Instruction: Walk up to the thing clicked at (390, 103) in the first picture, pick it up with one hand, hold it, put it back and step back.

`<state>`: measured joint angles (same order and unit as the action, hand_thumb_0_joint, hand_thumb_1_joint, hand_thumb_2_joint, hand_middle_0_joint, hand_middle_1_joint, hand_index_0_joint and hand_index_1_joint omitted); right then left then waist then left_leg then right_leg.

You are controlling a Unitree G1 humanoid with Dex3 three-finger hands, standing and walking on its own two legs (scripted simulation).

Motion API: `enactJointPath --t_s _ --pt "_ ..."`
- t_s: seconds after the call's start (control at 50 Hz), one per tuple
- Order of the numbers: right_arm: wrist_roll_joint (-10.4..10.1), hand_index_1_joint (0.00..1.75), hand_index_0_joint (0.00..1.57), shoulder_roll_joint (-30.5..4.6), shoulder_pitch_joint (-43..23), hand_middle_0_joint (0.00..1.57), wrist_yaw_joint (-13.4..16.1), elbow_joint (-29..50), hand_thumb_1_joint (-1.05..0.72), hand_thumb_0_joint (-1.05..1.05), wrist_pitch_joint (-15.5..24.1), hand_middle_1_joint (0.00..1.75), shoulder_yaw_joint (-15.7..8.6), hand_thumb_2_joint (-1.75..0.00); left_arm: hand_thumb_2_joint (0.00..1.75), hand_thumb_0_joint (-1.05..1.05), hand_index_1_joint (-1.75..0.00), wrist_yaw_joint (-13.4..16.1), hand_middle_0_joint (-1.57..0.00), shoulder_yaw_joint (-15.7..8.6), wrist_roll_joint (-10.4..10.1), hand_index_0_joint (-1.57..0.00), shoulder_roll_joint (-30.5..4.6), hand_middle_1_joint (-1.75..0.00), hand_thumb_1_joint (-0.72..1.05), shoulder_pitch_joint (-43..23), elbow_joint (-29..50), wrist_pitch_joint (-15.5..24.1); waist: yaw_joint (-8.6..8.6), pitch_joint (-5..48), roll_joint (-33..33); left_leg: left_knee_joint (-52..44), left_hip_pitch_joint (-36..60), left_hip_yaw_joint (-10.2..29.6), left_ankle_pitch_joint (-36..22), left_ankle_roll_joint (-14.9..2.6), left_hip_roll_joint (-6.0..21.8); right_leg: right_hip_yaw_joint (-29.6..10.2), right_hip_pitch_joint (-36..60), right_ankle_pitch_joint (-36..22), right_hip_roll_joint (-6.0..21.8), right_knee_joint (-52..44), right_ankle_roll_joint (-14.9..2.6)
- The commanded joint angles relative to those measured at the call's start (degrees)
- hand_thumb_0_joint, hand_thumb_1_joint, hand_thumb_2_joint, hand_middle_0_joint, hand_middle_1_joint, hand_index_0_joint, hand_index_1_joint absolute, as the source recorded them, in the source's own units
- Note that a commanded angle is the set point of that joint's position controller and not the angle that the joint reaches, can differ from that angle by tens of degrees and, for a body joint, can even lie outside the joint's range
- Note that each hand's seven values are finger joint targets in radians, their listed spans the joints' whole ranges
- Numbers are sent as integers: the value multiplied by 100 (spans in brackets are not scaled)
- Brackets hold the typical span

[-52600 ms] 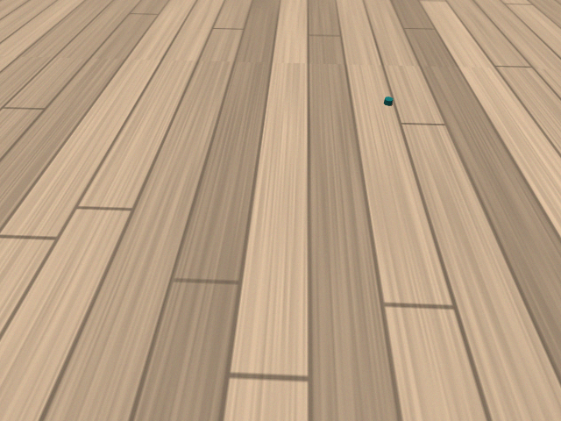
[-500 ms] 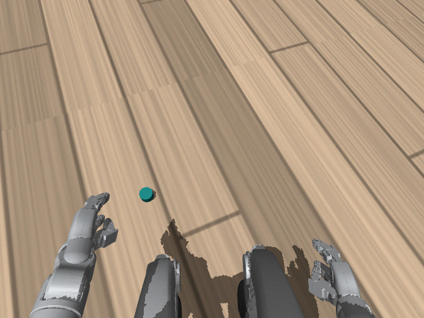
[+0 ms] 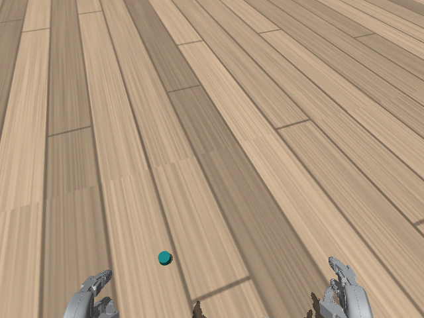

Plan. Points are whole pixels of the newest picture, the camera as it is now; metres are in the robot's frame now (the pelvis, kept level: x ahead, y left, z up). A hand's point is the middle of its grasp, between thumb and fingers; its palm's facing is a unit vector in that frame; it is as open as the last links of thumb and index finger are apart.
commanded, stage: home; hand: left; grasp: from above
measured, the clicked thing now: (164, 258) +0.51 +0.22 -0.70
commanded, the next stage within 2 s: stand in 2.00 s
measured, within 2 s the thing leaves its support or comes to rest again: neither
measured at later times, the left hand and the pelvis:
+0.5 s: hand (114, 317) +0.17 +0.18 -0.04, palm faces +0.04 -0.98 -0.21, open 7.4 cm; pelvis +0.01 +0.00 +0.00, yaw +0 degrees
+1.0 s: hand out of the picture +0.16 +0.18 -0.04, palm faces +0.04 -0.98 -0.21, open 7.4 cm; pelvis +0.00 +0.00 +0.00, yaw +0 degrees
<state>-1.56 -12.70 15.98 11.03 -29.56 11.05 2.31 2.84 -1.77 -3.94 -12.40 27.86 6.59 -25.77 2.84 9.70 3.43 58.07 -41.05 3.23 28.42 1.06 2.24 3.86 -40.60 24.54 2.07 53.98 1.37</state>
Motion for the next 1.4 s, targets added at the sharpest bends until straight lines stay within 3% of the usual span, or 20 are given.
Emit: enactJointPath --t_s 0.0,0.1,0.22,0.24,0.3,0.36,0.5,0.58,0.64,0.68,0.7,0.74,0.84,0.9,0.94,1.0,1.12,1.14,1.28,1.38 --pt "73 30 20 -646 -372 20 61 847 -90 0 433 30 -293 -90 90 0 -30 -51 -20 -296 63 -20 -554 -30 90 -95 1105 228 42 299 -258 -1019 468 -129 -991 -215 -275 81 656 -722 -282 -995 -108" --pt "118 30 20 -662 -402 20 55 772 -90 0 562 30 -317 -90 90 0 -30 -124 -20 -335 113 -20 -590 -30 90 -205 1035 274 22 234 -264 -1053 474 -108 -825 -214 -290 88 621 -576 -258 -1005 -89" --pt "132 30 20 -687 -403 20 37 729 -90 0 629 30 -358 -90 90 0 -30 -108 -20 -429 147 -20 -697 -30 90 -168 1257 318 -67 547 -46 -1022 685 -75 -1315 -159 -265 104 817 -977 -276 -866 -117" --pt "131 30 20 -686 -394 20 31 707 -90 0 629 30 -340 -90 90 0 -30 -121 -20 -317 152 -20 -606 -30 90 -65 1065 298 -43 505 -87 -1028 687 -73 -1382 -149 -269 101 827 -1040 -280 -849 -122" --pt "135 30 20 -698 -411 20 15 695 -90 0 612 30 -344 -90 90 0 -30 -118 -20 -350 157 -20 -630 -30 90 -22 1052 292 -86 470 54 -1114 700 16 -1423 -101 -226 124 771 -1016 -304 -796 -145" --pt "130 30 20 -679 -420 20 19 695 -90 0 607 30 -338 -90 90 0 -30 -94 -20 -337 146 -20 -625 -30 90 -83 1091 296 -78 453 -110 -1070 666 -48 -1294 -153 -253 121 845 -959 -293 -885 -121" --pt "130 30 20 -699 -376 20 16 688 -90 0 604 30 -364 -90 90 0 -30 -98 -20 -319 136 -20 -596 -30 90 -8 1054 263 -75 601 -154 -977 727 -78 -1688 -142 -242 97 950 -1288 -283 -827 -129" --pt "133 30 20 -707 -378 20 14 655 -90 0 613 30 -355 -90 90 0 -30 -117 -20 -311 121 -20 -585 -30 90 -49 986 245 -78 438 -143 -1044 648 -41 -1524 -134 -228 106 861 -1137 -286 -844 -123" --pt "132 30 20 -723 -365 20 14 660 -90 0 605 30 -385 -90 90 0 -30 -106 -20 -454 133 -20 -764 -30 90 -168 1217 272 -124 494 -94 -1059 662 -42 -1440 -133 -224 102 891 -1040 -282 -860 -129" --pt "125 30 20 -694 -383 20 8 678 -90 0 617 30 -361 -90 90 0 -30 -130 -20 -288 140 -20 -594 -30 90 -70 1013 234 -68 404 -136 -1075 629 -51 -1375 -141 -223 106 826 -1006 -286 -862 -128" --pt "131 30 20 -717 -382 20 7 666 -90 0 614 30 -369 -90 90 0 -30 -121 -20 -381 133 -20 -698 -30 90 -229 1202 253 -92 371 -6 -1122 621 -40 -1233 -127 -213 101 785 -885 -286 -865 -132" --pt "126 30 20 -698 -405 20 10 681 -90 0 621 30 -359 -90 90 0 -30 -135 -20 -285 143 -20 -582 -30 90 -67 973 210 -102 295 -24 -1146 590 -16 -1145 -125 -206 114 722 -799 -289 -884 -127" --pt "120 30 20 -705 -420 20 19 691 -90 0 647 30 -356 -90 90 0 -30 -134 -20 -368 135 -20 -673 -30 90 -218 1131 226 -81 219 -129 -1174 507 -38 -763 -164 -219 88 701 -508 -276 -955 -109" --pt "122 30 20 -692 -414 20 29 702 -90 0 656 30 -366 -90 90 0 -30 -124 -20 -386 143 -20 -691 -30 90 -173 1137 226 -82 351 -126 -1127 531 -67 -847 -162 -228 83 764 -572 -271 -946 -112" --pt "115 30 20 -683 -435 20 22 689 -90 0 672 30 -332 -90 90 0 -30 -147 -20 -264 141 -20 -529 -30 90 -45 868 197 -70 192 -192 -1145 463 -53 -748 -169 -230 74 702 -501 -269 -946 -105" --pt "120 30 20 -729 -407 20 38 689 -90 0 665 30 -383 -90 90 0 -30 -132 -20 -400 140 -20 -734 -30 90 -277 1204 252 -80 284 -98 -1156 447 -44 -589 -166 -230 78 684 -356 -274 -951 -104" --pt "111 30 20 -739 -421 20 47 711 -90 0 679 30 -385 -90 90 0 -30 -129 -20 -380 135 -20 -732 -30 90 -231 1232 259 -81 342 -128 -1115 477 -57 -714 -162 -223 67 671 -449 -271 -916 -114" --pt "110 30 20 -672 -434 20 47 699 -90 0 683 30 -337 -90 90 0 -30 -136 -20 -284 136 -20 -582 -30 90 -27 1020 228 -81 292 -185 -1080 461 -84 -784 -169 -235 72 703 -511 -262 -940 -110" --pt "108 30 20 -717 -408 20 66 708 -90 0 676 30 -384 -90 90 0 -30 -123 -20 -422 106 -20 -722 -30 90 -168 1238 250 -96 355 -274 -981 461 -158 -909 -191 -256 33 756 -628 -245 -969 -97" --pt "109 30 20 -687 -360 20 59 670 -90 0 679 30 -374 -90 90 0 -30 -142 -20 -294 113 -20 -584 -30 90 33 1069 232 -85 455 -148 -1009 579 -105 -1172 -145 -222 64 769 -818 -268 -840 -118"
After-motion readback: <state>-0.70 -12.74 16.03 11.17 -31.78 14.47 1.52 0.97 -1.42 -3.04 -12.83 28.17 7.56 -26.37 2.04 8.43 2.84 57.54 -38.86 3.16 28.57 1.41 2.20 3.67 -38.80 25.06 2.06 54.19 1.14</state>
